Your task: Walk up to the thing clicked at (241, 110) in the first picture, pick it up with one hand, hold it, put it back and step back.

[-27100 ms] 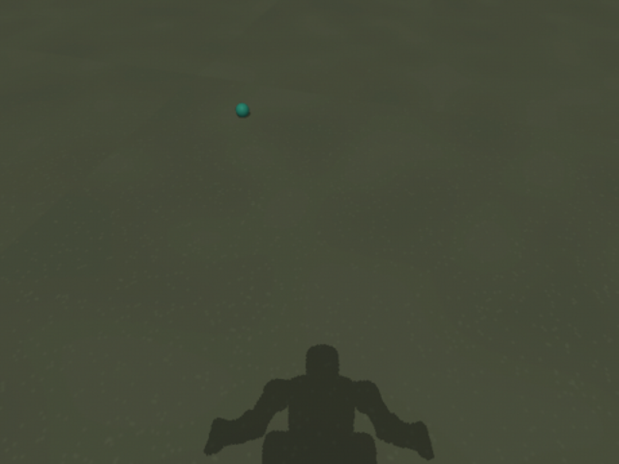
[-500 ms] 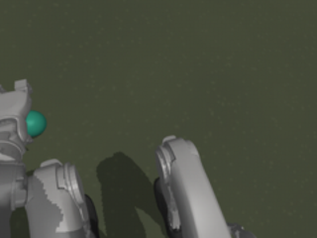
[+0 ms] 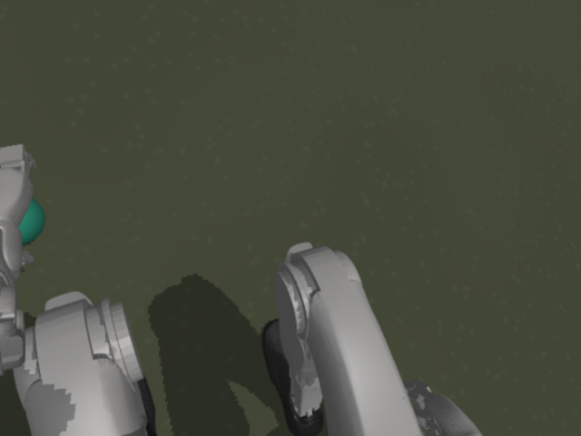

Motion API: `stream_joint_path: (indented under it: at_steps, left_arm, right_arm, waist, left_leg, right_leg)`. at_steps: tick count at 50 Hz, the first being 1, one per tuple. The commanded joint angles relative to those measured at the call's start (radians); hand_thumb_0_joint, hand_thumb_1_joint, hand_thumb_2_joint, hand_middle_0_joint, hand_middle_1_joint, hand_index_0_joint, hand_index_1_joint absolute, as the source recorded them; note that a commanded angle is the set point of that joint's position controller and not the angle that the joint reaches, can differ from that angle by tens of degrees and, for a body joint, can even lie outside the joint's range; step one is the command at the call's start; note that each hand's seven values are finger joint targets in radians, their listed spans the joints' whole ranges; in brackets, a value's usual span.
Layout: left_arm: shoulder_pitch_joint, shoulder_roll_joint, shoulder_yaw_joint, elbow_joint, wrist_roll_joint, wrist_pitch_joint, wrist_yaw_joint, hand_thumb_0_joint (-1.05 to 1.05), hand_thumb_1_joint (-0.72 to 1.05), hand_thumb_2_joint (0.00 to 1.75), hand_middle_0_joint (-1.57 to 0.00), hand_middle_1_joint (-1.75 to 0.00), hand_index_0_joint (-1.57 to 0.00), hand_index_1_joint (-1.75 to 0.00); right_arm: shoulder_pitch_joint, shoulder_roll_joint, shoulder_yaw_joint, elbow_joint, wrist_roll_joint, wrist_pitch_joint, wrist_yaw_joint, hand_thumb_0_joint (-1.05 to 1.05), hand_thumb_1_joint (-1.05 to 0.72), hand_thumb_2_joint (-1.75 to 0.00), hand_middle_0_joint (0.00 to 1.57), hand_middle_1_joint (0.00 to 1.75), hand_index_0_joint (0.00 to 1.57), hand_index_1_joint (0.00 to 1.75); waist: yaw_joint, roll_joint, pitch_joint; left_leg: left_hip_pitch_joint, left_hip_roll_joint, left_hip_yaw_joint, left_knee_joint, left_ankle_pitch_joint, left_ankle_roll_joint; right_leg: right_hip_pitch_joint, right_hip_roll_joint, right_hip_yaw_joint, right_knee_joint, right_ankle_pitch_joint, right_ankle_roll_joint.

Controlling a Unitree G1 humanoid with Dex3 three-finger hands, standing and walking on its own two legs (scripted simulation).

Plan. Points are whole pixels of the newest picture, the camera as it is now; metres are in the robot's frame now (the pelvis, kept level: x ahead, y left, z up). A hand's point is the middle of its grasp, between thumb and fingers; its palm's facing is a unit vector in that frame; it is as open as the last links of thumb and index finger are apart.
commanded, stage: rest palm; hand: left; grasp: from above
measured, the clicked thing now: (12, 219) +0.45 +0.30 -0.26
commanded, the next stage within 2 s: close in 1.08 s
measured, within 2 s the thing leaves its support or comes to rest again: neither
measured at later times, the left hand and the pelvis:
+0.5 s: hand (8, 225) +0.43 +0.29 -0.23, palm faces -0.44 -0.12 -0.89, open 14.0 cm; pelvis +0.00 +0.00 -0.01, yaw -2 degrees
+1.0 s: hand (5, 229) +0.43 +0.30 -0.25, palm faces -0.46 -0.11 -0.88, open 13.9 cm; pelvis +0.00 +0.01 -0.01, yaw -3 degrees
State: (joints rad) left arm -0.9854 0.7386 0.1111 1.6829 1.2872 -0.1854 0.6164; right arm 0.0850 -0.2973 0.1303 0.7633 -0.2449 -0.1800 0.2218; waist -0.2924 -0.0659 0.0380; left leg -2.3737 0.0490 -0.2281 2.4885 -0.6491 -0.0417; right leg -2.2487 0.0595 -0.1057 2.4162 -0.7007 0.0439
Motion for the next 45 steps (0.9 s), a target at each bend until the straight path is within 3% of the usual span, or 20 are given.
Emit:
stream_joint_path:
  at_steps: [1,3,4,6,7,9,10,11,13,18,19,20,22,24,26,29,35,39,42,45]
  left_arm:
    - [-0.248,0.231,0.031,-0.073,-0.022,0.022,0.056,0.0,-0.51,0.98,-0.06,-1.03,-0.07,-1.02]
    - [-0.224,0.246,0.046,-0.057,-0.038,0.022,0.05,0.0,-0.53,0.99,-0.06,-1.01,-0.06,-1.01]
    - [-0.237,0.223,0.021,-0.078,-0.047,0.019,0.042,0.0,-0.51,0.97,-0.06,-1.03,-0.07,-1.02]
    - [-0.211,0.257,0.042,-0.064,-0.057,0.013,0.036,0.0,-0.52,0.97,-0.06,-1.02,-0.07,-1.01]
    - [-0.205,0.255,0.046,-0.091,-0.062,0.007,0.031,0.0,-0.52,0.97,-0.06,-1.01,-0.06,-1.0]
    - [-0.23,0.217,0.008,-0.083,-0.068,-0.008,0.018,0.0,-0.51,0.96,-0.06,-1.02,-0.07,-1.01]
    - [-0.226,0.241,0.024,-0.104,-0.073,-0.017,0.021,0.0,-0.52,0.96,-0.06,-1.02,-0.07,-1.01]
    - [-0.231,0.226,0.009,-0.107,-0.081,-0.024,0.022,0.0,-0.52,0.97,-0.06,-1.01,-0.06,-1.01]
    - [-0.233,0.243,0.006,-0.095,-0.069,-0.039,0.022,0.0,-0.51,0.97,-0.07,-1.02,-0.07,-1.01]
    - [-0.206,0.285,0.034,-0.083,-0.047,-0.057,0.068,0.0,-0.52,1.0,-0.07,-1.03,-0.07,-1.03]
    - [-0.2,0.279,0.027,-0.065,-0.038,-0.053,0.076,0.0,-0.52,1.02,-0.07,-1.02,-0.07,-1.03]
    - [-0.19,0.286,0.039,-0.053,-0.04,-0.047,0.084,0.0,-0.51,1.0,-0.07,-1.03,-0.07,-1.03]
    - [-0.206,0.243,0.002,-0.041,-0.038,-0.037,0.094,0.0,-0.51,1.0,-0.07,-1.01,-0.07,-1.02]
    - [-0.214,0.255,-0.008,-0.023,-0.038,-0.026,0.098,0.0,-0.51,1.01,-0.07,-1.03,-0.07,-1.03]
    - [-0.207,0.282,0.015,-0.029,-0.039,-0.02,0.104,0.0,-0.51,1.02,-0.07,-1.03,-0.07,-1.03]
    - [-0.213,0.267,-0.005,-0.002,-0.036,-0.008,0.096,0.0,-0.5,1.0,-0.07,-1.04,-0.08,-1.04]
    - [-0.231,0.273,-0.008,-0.009,-0.039,-0.012,0.082,0.0,-0.51,0.97,-0.07,-1.03,-0.07,-1.03]
    - [-0.241,0.286,-0.006,-0.052,-0.047,-0.017,0.101,0.0,-0.51,0.95,-0.06,-1.04,-0.07,-1.03]
    - [-0.236,0.268,-0.019,-0.042,-0.047,-0.016,0.097,0.0,-0.49,0.97,-0.07,-1.05,-0.08,-1.04]
    - [-0.23,0.279,-0.02,-0.046,-0.053,-0.016,0.112,0.0,-0.49,0.98,-0.07,-1.05,-0.08,-1.04]
  right_arm:
    - [0.185,-0.265,-0.064,0.014,-0.022,-0.017,0.01,0.0,-0.89,-0.9,0.2,0.3,0.2,0.3]
    - [0.193,-0.266,-0.064,0.02,-0.022,-0.026,0.017,0.0,-0.89,-0.9,0.2,0.3,0.2,0.3]
    - [0.18,-0.263,-0.059,0.006,-0.02,-0.029,0.02,0.0,-0.9,-0.9,0.2,0.3,0.2,0.3]
    - [0.208,-0.269,-0.056,0.022,-0.026,-0.033,0.028,0.0,-0.9,-0.9,0.2,0.3,0.2,0.3]
    - [0.212,-0.27,-0.058,0.025,-0.023,-0.035,0.027,0.0,-0.89,-0.9,0.2,0.3,0.2,0.3]
    - [0.203,-0.257,-0.047,0.026,-0.03,-0.043,0.035,0.0,-0.9,-0.9,0.2,0.3,0.2,0.3]
    - [0.217,-0.271,-0.042,0.033,-0.032,-0.044,0.035,0.0,-0.9,-0.9,0.2,0.3,0.2,0.3]
    - [0.206,-0.273,-0.045,0.028,-0.023,-0.046,0.035,0.0,-0.89,-0.9,0.2,0.3,0.2,0.3]
    - [0.218,-0.274,-0.031,0.04,-0.03,-0.053,0.043,0.0,-0.9,-0.9,0.2,0.3,0.2,0.3]
    - [0.203,-0.281,-0.011,0.041,-0.037,-0.063,0.055,0.0,-0.9,-0.9,0.2,0.3,0.2,0.3]
    - [0.209,-0.292,-0.014,0.039,-0.039,-0.066,0.057,0.0,-0.9,-0.9,0.2,0.3,0.2,0.3]
    - [0.209,-0.295,-0.014,0.035,-0.04,-0.066,0.059,0.0,-0.9,-0.9,0.2,0.3,0.2,0.3]
    - [0.192,-0.294,-0.013,0.025,-0.044,-0.075,0.063,0.0,-0.9,-0.9,0.2,0.3,0.2,0.3]
    - [0.181,-0.306,-0.017,0.029,-0.043,-0.087,0.067,0.0,-0.9,-0.9,0.2,0.3,0.2,0.3]
    - [0.181,-0.315,-0.022,0.028,-0.035,-0.089,0.064,0.0,-0.9,-0.9,0.2,0.3,0.2,0.3]
    - [0.167,-0.315,-0.021,0.025,-0.04,-0.097,0.07,0.0,-0.9,-0.9,0.2,0.3,0.2,0.3]
    - [0.166,-0.311,-0.006,0.021,-0.035,-0.123,0.083,0.0,-0.9,-0.9,0.2,0.3,0.2,0.3]
    - [0.156,-0.322,-0.009,0.025,-0.043,-0.122,0.082,0.0,-0.9,-0.91,0.2,0.3,0.2,0.3]
    - [0.168,-0.321,0.003,0.025,-0.046,-0.128,0.094,0.0,-0.9,-0.9,0.2,0.3,0.2,0.3]
    - [0.153,-0.333,0.001,0.031,-0.04,-0.135,0.093,0.0,-0.9,-0.9,0.2,0.3,0.2,0.3]
  waist:
    - [-0.028,0.358,-0.625]
    - [-0.02,0.361,-0.61]
    - [-0.016,0.363,-0.616]
    - [-0.028,0.335,-0.612]
    - [-0.018,0.343,-0.635]
    - [-0.046,0.354,-0.613]
    - [-0.039,0.348,-0.631]
    - [-0.04,0.346,-0.626]
    - [-0.055,0.347,-0.615]
    - [-0.036,0.357,-0.607]
    - [-0.047,0.358,-0.595]
    - [-0.042,0.36,-0.589]
    - [-0.053,0.364,-0.573]
    - [-0.059,0.368,-0.537]
    - [-0.045,0.373,-0.549]
    - [-0.056,0.353,-0.488]
    - [-0.07,0.384,-0.499]
    - [-0.059,0.422,-0.54]
    - [-0.078,0.409,-0.538]
    - [-0.067,0.411,-0.537]
  left_leg:
    - [0.505,-0.002,0.139,-0.2,0.112,0.056]
    - [0.5,-0.001,0.134,-0.199,0.108,0.056]
    - [0.483,0.0,0.133,-0.193,0.105,0.058]
    - [0.47,0.0,0.127,-0.184,0.121,0.062]
    - [0.488,-0.001,0.126,-0.187,0.136,0.06]
    - [0.486,0.002,0.119,-0.176,0.131,0.059]
    - [0.498,0.003,0.115,-0.182,0.147,0.059]
    - [0.495,0.003,0.111,-0.176,0.135,0.057]
    - [0.507,0.004,0.11,-0.164,0.155,0.057]
    - [0.486,0.01,0.108,-0.161,0.159,0.053]
    - [0.49,0.006,0.11,-0.155,0.164,0.054]
    - [0.481,0.009,0.109,-0.159,0.162,0.054]
    - [0.481,0.008,0.108,-0.163,0.145,0.052]
    - [0.466,0.009,0.099,-0.167,0.102,0.051]
    - [0.473,0.01,0.094,-0.182,0.089,0.048]
    - [0.435,0.01,0.09,-0.181,0.042,0.051]
    - [0.498,0.014,0.077,-0.178,0.09,0.043]
    - [0.517,0.016,0.078,-0.196,0.1,0.038]
    - [0.526,0.017,0.08,-0.168,0.152,0.039]
    - [0.524,0.018,0.076,-0.172,0.146,0.038]
  right_leg:
    - [0.305,0.034,-0.114,-0.24,0.234,-0.059]
    - [0.306,0.035,-0.111,-0.243,0.231,-0.062]
    - [0.313,0.038,-0.107,-0.247,0.229,-0.06]
    - [0.336,0.037,-0.109,-0.245,0.246,-0.056]
    - [0.348,0.037,-0.112,-0.244,0.261,-0.056]
    - [0.336,0.036,-0.116,-0.233,0.263,-0.056]
    - [0.358,0.038,-0.127,-0.243,0.276,-0.053]
    - [0.341,0.038,-0.129,-0.237,0.267,-0.055]
    - [0.351,0.039,-0.133,-0.231,0.292,-0.049]
    - [0.382,0.051,-0.133,-0.23,0.301,-0.051]
    - [0.375,0.049,-0.134,-0.227,0.309,-0.049]
    - [0.382,0.053,-0.133,-0.233,0.31,-0.049]
    - [0.358,0.054,-0.137,-0.23,0.29,-0.052]
    - [0.322,0.053,-0.147,-0.232,0.242,-0.056]
    - [0.323,0.055,-0.154,-0.233,0.221,-0.059]
    - [0.286,0.056,-0.149,-0.235,0.173,-0.059]
    - [0.285,0.048,-0.167,-0.207,0.224,-0.056]
    - [0.323,0.057,-0.167,-0.226,0.234,-0.061]
    - [0.333,0.057,-0.172,-0.211,0.287,-0.054]
    - [0.338,0.057,-0.173,-0.22,0.28,-0.054]
